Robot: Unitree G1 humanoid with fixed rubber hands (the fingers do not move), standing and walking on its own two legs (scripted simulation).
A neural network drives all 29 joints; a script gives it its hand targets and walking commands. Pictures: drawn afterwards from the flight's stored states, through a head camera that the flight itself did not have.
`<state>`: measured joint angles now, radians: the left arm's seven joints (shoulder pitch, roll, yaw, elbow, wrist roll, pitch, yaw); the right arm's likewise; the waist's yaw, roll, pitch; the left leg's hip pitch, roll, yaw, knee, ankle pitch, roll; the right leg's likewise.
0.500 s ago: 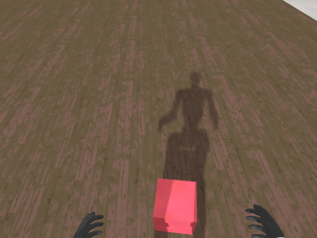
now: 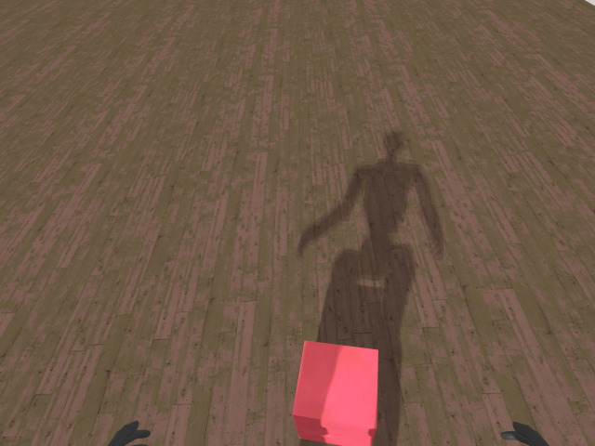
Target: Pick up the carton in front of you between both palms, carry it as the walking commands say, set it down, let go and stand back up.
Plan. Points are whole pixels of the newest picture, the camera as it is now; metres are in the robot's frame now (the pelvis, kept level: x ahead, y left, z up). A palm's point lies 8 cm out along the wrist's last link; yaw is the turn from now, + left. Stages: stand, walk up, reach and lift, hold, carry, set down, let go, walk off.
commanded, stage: stand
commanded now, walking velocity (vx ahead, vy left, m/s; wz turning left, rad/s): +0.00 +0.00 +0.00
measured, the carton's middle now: (337, 395) +0.41 -0.04 -0.64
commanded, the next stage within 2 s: none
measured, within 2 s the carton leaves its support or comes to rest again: neither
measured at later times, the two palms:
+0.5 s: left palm out of the picture +0.09 +0.31 -0.08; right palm out of the picture +0.08 -0.28 -0.10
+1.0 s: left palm out of the picture +0.06 +0.32 -0.09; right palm out of the picture +0.05 -0.30 -0.10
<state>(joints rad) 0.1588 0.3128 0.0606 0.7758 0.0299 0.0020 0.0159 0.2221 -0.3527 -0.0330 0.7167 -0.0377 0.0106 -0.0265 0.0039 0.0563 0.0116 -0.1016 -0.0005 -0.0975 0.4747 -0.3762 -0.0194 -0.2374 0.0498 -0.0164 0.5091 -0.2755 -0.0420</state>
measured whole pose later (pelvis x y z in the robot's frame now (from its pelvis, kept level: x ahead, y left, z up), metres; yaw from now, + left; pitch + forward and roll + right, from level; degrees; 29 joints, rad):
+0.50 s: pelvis -0.02 +0.01 +0.01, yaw +0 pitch -2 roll +0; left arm 0.14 0.34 0.05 0.91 0.02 0.00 0.01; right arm 0.20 -0.38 -0.01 0.84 -0.03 -0.01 -0.03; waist 0.01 0.03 0.02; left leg -0.06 -0.02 -0.08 0.41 -0.32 0.00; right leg -0.20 0.03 0.00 0.45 -0.22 -0.02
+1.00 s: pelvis -0.03 +0.01 +0.01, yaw +0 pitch -2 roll +0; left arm 0.12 0.37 0.03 1.00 0.01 -0.01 0.00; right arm 0.19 -0.39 0.00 0.95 -0.02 -0.01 -0.02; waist 0.01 0.03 0.03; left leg -0.05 -0.02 -0.09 0.36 -0.27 -0.01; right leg -0.18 0.03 0.00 0.39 -0.17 -0.03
